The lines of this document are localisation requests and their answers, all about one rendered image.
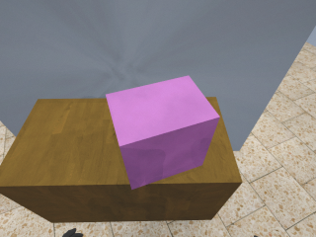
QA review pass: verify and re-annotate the carton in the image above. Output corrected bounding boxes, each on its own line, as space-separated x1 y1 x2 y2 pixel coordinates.
106 75 220 190

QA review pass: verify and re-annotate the pedestal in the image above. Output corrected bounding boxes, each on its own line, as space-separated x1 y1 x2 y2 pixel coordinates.
0 97 243 223

